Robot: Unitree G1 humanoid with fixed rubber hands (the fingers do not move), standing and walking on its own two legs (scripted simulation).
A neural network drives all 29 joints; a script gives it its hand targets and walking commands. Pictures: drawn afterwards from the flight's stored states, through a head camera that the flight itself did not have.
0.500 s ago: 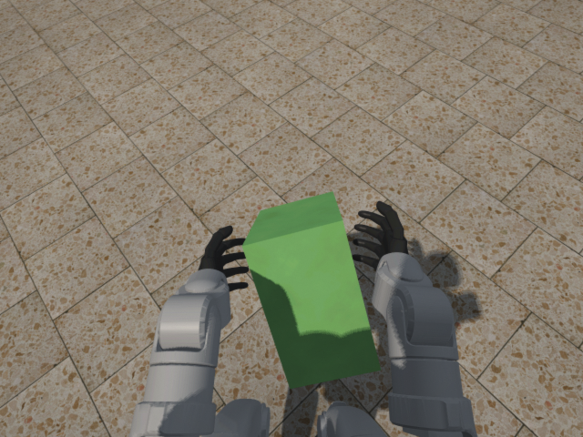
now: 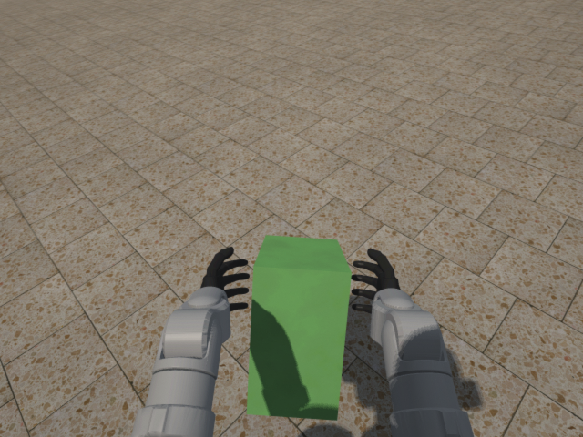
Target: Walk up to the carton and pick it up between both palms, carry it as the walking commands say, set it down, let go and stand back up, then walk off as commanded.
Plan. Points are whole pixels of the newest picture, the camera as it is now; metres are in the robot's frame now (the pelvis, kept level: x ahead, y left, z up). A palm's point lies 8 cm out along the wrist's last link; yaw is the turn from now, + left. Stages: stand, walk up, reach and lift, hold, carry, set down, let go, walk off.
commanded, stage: carry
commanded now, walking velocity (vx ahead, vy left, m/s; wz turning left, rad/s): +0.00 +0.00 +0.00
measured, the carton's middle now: (297, 316) +0.37 -0.02 -0.09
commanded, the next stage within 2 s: none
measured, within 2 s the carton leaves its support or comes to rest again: neither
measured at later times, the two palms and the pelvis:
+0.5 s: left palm (293, 179) +0.59 -0.03 +0.05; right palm (412, 185) +0.57 -0.26 +0.02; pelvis +0.27 -0.11 -0.01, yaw -2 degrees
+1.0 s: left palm (338, 104) +0.86 -0.16 +0.06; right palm (432, 105) +0.85 -0.39 +0.04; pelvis +0.54 -0.24 -0.01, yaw -3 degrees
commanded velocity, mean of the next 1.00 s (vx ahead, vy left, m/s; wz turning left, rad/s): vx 0.00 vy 0.00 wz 0.00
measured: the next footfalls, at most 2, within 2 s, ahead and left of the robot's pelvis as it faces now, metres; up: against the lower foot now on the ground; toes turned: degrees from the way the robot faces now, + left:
left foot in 0.26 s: +0.24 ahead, +0.06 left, +0.00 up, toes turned -1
right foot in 0.46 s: +0.32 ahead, -0.17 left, +0.00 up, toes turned -1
